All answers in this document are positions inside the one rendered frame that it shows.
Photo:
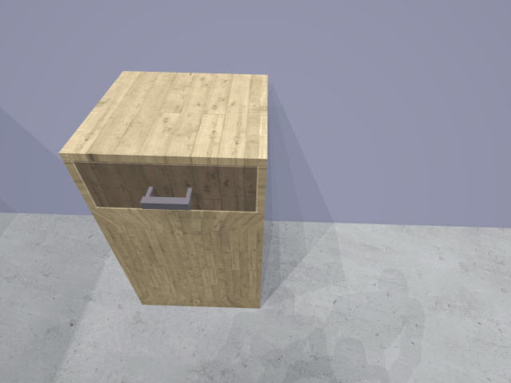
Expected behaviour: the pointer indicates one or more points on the cabinet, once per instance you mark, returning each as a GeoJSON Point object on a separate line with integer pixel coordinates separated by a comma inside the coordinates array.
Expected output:
{"type": "Point", "coordinates": [175, 257]}

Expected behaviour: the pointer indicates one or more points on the handle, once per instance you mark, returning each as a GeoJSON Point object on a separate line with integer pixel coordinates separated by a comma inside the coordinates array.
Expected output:
{"type": "Point", "coordinates": [166, 203]}

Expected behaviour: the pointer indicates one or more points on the drawer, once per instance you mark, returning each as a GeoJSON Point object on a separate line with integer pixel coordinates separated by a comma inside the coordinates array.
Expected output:
{"type": "Point", "coordinates": [214, 187]}

